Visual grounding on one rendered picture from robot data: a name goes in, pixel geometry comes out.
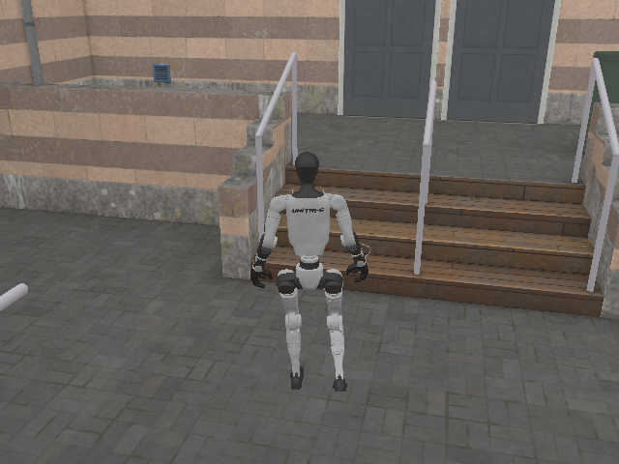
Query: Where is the robot right hand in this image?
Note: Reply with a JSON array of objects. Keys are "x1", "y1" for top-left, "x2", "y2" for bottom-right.
[{"x1": 346, "y1": 263, "x2": 368, "y2": 283}]

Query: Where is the robot left hand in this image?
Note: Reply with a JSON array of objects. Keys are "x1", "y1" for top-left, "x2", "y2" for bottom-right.
[{"x1": 251, "y1": 269, "x2": 273, "y2": 288}]

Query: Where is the right robot shin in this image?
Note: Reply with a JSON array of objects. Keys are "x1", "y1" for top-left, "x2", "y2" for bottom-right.
[{"x1": 330, "y1": 315, "x2": 344, "y2": 380}]

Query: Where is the robot right upper arm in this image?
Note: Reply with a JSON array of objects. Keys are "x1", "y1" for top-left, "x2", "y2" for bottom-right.
[{"x1": 328, "y1": 193, "x2": 356, "y2": 247}]

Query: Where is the robot left thigh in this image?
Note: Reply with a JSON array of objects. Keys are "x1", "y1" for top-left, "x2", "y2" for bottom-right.
[{"x1": 277, "y1": 269, "x2": 302, "y2": 331}]

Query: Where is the left robot forearm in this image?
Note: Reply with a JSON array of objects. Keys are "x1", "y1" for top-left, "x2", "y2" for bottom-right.
[{"x1": 252, "y1": 234, "x2": 272, "y2": 272}]

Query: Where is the right robot forearm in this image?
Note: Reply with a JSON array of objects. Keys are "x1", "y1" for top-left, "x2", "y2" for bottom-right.
[{"x1": 347, "y1": 231, "x2": 367, "y2": 267}]

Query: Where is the robot left upper arm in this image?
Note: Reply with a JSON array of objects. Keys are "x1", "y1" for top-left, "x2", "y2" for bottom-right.
[{"x1": 262, "y1": 194, "x2": 288, "y2": 249}]

